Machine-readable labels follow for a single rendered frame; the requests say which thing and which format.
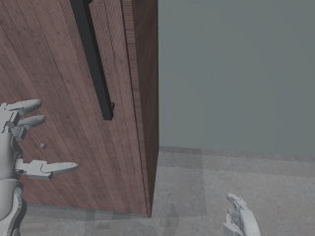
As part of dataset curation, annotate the robot left hand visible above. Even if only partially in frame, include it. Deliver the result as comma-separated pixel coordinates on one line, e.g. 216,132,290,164
0,99,79,181

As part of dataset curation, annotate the wardrobe door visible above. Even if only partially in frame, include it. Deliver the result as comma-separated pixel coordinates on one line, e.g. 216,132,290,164
0,0,148,215

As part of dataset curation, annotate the handle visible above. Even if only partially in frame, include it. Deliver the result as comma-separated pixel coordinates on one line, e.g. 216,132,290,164
70,0,115,121

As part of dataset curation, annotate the robot right hand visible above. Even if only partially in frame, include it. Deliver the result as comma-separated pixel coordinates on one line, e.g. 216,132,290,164
223,192,262,236

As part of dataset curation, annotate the left robot forearm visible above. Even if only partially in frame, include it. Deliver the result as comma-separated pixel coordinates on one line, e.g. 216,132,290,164
0,178,28,236

